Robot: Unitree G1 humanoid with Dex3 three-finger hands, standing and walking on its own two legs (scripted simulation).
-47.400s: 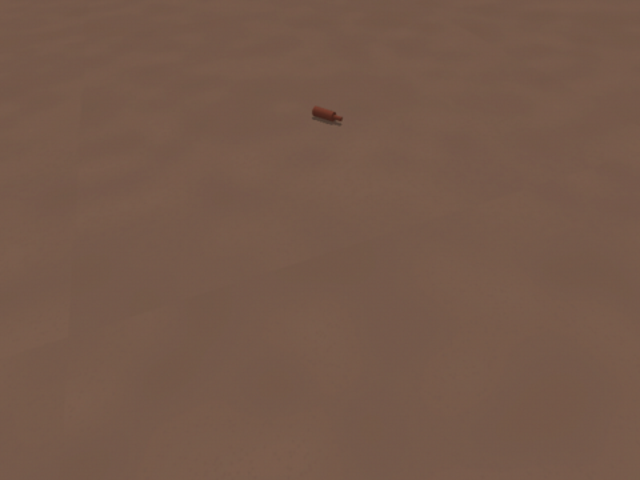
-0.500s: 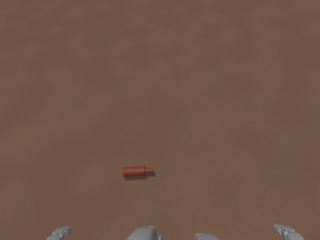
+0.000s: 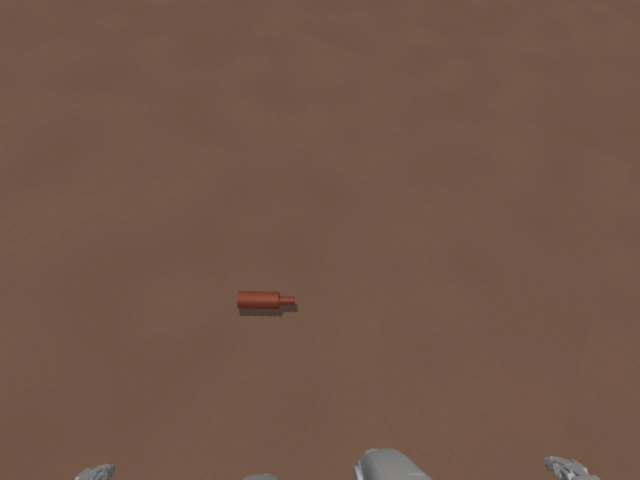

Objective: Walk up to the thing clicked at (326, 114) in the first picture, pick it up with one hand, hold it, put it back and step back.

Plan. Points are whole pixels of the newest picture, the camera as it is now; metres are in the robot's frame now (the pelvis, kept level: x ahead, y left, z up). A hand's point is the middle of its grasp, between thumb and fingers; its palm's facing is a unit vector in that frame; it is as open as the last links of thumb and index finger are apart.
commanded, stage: step back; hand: left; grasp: from above
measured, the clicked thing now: (266, 300) +0.70 +0.18 -0.74
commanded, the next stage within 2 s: none
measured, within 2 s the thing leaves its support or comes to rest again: neither
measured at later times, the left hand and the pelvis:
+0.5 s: hand out of the picture -0.03 +0.23 -0.14, palm faces +0.01 -0.91 -0.41, open 7.4 cm; pelvis -0.17 -0.04 -0.02, yaw +2 degrees
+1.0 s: hand out of the picture -0.30 +0.18 -0.16, palm faces -0.03 -0.92 -0.40, open 7.4 cm; pelvis -0.36 -0.10 -0.02, yaw -2 degrees
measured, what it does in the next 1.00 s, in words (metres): walks backwards: right foot, then left foot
